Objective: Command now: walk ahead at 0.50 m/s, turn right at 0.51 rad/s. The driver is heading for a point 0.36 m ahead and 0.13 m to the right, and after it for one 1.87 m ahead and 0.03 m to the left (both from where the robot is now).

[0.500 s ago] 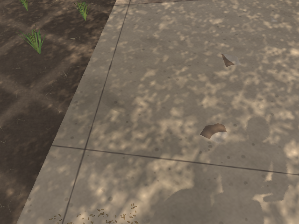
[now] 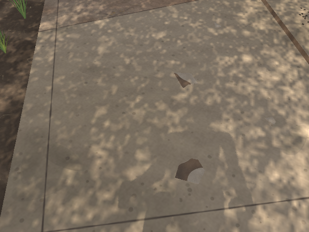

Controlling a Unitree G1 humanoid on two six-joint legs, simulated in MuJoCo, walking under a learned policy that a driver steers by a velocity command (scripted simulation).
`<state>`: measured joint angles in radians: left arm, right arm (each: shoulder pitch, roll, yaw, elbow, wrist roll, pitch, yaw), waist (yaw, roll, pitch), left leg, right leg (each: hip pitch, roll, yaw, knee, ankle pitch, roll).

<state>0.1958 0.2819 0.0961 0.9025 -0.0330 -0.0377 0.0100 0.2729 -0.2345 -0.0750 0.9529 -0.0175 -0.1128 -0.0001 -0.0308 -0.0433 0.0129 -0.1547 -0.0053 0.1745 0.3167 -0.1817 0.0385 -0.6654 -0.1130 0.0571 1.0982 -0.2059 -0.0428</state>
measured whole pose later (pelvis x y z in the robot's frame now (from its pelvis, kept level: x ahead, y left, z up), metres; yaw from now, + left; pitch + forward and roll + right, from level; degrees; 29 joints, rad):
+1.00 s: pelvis +0.36 -0.06 -0.01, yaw +3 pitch +4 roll -1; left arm 0.05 0.29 0.08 0.81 0.00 0.01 0.04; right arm 0.17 -0.29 -0.09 0.75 0.01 0.00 -0.01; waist -0.02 -0.01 0.05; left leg -0.37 -0.04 -0.03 0.48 -0.17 0.06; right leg -0.52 0.01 0.03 1.11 -0.49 0.05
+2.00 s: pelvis +0.37 -0.08 -0.01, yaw +14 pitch -2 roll +0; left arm 0.18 0.26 0.05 0.97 0.00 0.00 0.03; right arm 0.22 -0.22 -0.03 0.81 -0.01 -0.01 -0.02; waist 0.02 0.01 0.04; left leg -0.19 -0.02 -0.04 0.54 -0.32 0.01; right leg -0.22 -0.04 0.03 0.52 -0.27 0.05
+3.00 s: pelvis +0.37 -0.08 -0.01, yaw +14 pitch -1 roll +0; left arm 0.25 0.20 0.02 1.12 0.00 0.01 0.05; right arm 0.29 -0.20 -0.01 1.05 0.00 -0.01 -0.03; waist 0.01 0.00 0.04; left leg -0.19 -0.01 -0.03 0.51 -0.30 0.00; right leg -0.23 -0.03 0.03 0.52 -0.26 0.04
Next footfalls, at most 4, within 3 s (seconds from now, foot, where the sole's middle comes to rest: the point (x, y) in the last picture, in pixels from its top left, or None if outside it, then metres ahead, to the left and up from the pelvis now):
0.30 right None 0.31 -0.17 -0.78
0.84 left None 0.44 0.03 -0.78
1.26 right None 0.46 -0.21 -0.78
1.58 left None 0.37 0.04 -0.78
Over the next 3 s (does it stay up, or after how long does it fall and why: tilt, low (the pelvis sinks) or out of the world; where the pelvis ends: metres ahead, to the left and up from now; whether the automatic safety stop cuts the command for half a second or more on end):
stays up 0.37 -0.08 -0.01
